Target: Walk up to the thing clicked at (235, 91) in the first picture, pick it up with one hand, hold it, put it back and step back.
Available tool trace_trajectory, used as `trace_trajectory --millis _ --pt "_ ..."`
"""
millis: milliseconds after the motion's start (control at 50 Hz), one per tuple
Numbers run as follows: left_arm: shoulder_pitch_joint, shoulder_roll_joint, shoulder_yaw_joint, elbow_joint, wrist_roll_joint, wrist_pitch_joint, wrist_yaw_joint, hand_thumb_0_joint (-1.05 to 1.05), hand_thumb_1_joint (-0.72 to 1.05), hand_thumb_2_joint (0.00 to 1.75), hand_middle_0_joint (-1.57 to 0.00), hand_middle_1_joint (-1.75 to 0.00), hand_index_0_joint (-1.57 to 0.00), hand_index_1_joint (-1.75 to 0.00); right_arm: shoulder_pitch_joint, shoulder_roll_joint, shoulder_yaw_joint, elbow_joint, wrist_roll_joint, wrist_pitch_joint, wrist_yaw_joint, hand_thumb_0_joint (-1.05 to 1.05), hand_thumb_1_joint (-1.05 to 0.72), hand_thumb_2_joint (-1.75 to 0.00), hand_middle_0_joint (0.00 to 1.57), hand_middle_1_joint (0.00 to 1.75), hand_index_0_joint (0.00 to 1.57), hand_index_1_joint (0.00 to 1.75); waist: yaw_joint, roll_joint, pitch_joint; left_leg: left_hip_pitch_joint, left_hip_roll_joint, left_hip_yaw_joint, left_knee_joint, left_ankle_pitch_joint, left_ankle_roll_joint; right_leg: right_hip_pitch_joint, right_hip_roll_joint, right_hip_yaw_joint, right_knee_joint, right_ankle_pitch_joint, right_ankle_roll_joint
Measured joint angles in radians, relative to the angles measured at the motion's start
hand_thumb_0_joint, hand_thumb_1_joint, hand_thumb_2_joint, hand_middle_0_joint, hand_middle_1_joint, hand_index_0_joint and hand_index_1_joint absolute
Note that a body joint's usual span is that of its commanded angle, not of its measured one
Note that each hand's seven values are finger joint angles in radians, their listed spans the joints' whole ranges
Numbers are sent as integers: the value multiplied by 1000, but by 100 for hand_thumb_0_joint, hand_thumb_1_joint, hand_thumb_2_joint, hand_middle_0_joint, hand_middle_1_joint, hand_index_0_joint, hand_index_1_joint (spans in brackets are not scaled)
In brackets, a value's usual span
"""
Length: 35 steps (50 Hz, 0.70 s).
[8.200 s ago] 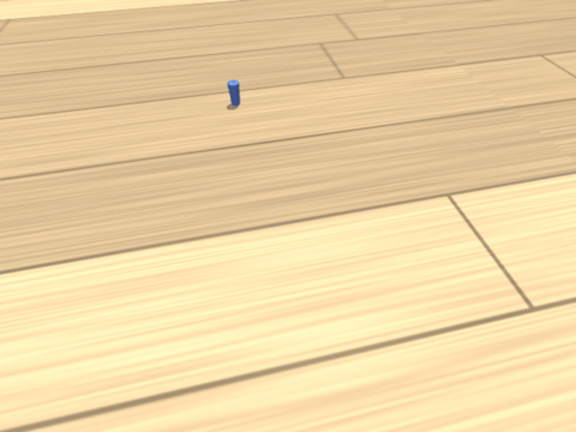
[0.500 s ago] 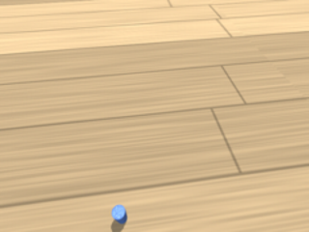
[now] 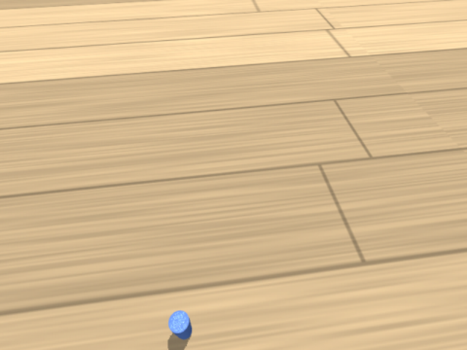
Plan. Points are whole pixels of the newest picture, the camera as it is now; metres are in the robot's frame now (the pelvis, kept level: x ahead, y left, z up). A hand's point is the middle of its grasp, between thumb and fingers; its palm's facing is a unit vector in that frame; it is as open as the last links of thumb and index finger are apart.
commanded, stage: stand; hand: left
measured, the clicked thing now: (182, 326) +0.31 +0.23 -0.71
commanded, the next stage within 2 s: go down in 0.54 s
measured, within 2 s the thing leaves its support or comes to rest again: neither
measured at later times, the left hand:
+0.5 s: hand out of the picture +0.08 +0.25 -0.16, palm faces -0.04 -0.94 -0.34, open 7.4 cm
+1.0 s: hand out of the picture +0.15 +0.27 -0.18, palm faces +0.06 -0.94 -0.33, open 13.8 cm
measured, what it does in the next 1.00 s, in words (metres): stands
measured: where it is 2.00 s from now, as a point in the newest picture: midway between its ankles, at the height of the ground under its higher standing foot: outside the picture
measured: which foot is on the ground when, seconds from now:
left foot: down 0.00-1.00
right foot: down 0.00-1.00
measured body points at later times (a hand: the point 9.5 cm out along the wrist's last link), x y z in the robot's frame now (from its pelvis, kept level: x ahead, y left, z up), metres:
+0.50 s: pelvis +0.00 +0.00 +0.00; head +0.01 +0.00 +0.45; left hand +0.08 +0.30 -0.13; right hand +0.08 -0.30 -0.13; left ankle +0.00 +0.12 -0.75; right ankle +0.00 -0.12 -0.75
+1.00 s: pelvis -0.01 +0.00 -0.04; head +0.06 +0.01 +0.41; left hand +0.15 +0.32 -0.15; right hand +0.09 -0.26 -0.15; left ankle +0.00 +0.12 -0.75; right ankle +0.00 -0.12 -0.75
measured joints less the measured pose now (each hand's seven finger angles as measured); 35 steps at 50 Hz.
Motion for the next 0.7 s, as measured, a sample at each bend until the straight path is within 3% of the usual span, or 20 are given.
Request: trace_trajectory --millis 660,700 --pt "6 0 1 -4 1 -2 2 1 91 90 -21 -30 -20 -29 4 1 -1 -7 1 2 0 0 -91 -90 20 30 20 30 0 -2 5 9 2 0 -3 -6 -1 10 2 1 -7 -3 -1" --pt "5 -12 19 -57 -19 -4 13 1 89 88 -19 -28 -18 -27 41 3 1 -100 32 -4 -19 0 -92 -90 20 30 20 30 -5 1 4 -40 -1 -9 38 -18 3 -33 -2 -8 31 -18 -1"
